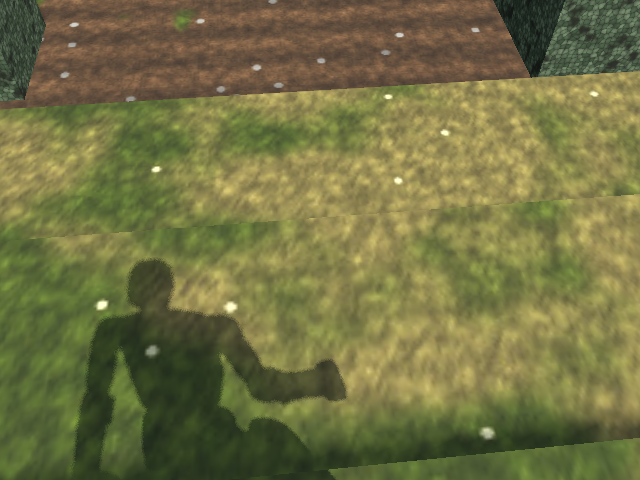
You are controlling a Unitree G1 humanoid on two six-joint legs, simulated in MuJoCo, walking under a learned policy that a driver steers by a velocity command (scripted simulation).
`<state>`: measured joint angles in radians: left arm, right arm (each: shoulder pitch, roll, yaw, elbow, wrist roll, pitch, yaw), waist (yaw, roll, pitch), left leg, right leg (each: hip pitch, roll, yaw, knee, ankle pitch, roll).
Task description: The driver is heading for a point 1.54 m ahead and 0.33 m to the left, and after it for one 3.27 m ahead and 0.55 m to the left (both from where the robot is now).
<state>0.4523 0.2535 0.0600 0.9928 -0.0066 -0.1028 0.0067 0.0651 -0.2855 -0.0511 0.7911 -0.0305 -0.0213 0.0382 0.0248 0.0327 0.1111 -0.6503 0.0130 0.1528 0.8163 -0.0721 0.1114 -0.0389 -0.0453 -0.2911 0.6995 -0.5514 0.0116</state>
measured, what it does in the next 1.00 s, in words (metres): walks ahead, turning left: left foot, then right foot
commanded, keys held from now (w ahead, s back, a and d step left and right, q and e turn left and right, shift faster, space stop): q+shift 0.32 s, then shift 0.68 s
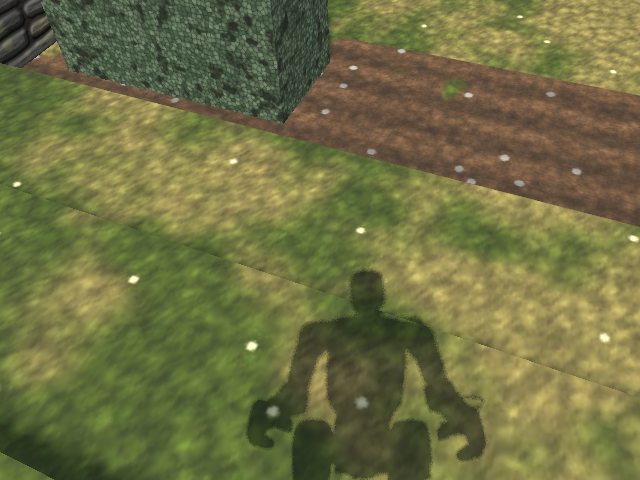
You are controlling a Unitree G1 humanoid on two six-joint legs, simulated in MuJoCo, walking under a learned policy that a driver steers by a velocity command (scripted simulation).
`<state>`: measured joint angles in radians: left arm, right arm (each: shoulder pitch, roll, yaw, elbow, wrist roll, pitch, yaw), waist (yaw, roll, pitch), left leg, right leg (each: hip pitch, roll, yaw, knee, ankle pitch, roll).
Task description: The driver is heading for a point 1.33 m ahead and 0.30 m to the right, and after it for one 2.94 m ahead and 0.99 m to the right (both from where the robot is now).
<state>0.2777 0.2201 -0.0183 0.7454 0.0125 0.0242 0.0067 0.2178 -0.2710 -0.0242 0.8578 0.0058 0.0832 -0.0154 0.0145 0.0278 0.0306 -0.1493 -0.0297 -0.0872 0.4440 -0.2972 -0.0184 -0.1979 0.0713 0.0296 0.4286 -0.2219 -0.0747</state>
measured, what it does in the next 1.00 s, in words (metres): steps on the spot: left foot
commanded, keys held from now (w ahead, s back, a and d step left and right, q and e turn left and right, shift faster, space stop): shift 1.00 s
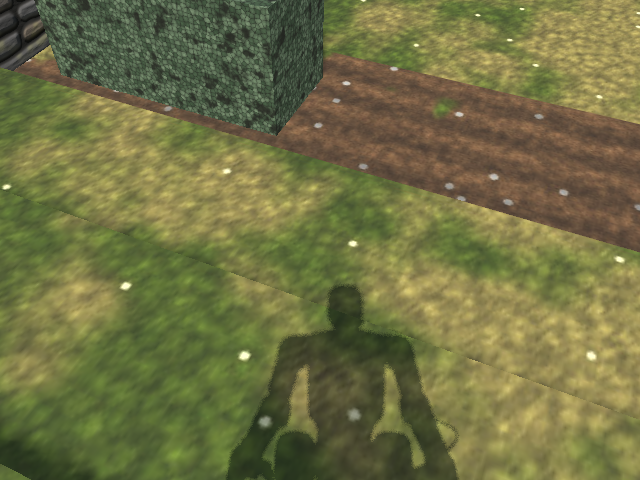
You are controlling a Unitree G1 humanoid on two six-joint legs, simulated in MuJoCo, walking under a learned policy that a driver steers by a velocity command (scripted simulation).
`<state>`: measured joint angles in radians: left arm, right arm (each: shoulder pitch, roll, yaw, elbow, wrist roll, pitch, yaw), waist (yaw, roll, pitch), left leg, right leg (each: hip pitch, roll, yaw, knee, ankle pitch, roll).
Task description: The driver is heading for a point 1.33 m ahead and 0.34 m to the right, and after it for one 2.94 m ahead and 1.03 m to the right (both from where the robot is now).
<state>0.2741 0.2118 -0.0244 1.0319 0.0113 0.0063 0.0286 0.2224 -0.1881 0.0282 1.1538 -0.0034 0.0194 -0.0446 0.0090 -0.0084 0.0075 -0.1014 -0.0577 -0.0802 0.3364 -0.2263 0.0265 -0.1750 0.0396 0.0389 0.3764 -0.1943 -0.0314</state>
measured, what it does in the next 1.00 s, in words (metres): walks ahead, turning right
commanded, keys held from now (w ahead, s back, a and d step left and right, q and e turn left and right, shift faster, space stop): shift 0.42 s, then w+shift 0.10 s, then w+e+shift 0.48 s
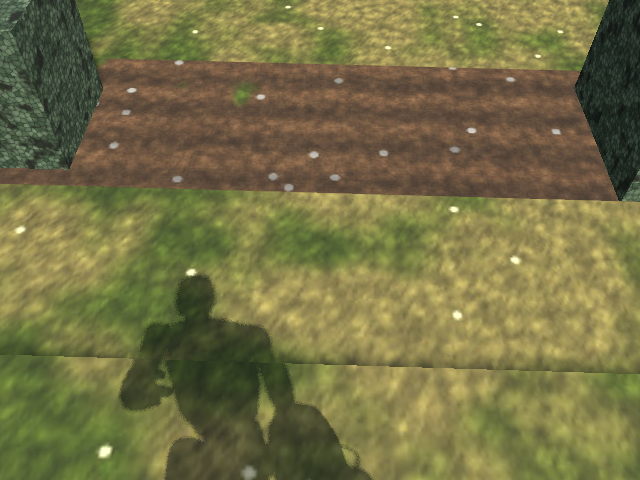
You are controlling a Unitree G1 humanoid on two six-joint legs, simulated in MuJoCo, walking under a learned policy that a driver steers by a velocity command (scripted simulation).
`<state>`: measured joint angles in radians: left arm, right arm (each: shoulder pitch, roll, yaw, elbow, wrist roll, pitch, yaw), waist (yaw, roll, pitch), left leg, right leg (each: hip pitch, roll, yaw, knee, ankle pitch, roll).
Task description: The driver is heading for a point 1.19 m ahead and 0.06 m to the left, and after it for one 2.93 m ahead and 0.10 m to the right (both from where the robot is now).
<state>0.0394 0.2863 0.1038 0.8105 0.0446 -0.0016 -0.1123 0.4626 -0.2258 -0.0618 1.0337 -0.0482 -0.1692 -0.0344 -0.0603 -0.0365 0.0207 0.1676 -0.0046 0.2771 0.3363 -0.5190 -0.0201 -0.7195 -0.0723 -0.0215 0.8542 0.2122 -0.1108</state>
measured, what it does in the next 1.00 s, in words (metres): goes down, turning left: right foot 0.15 m lower, then left foot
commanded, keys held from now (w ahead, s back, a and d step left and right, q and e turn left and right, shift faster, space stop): w+e+shift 0.04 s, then w+shift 0.16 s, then w+q+shift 0.60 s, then w+shift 0.20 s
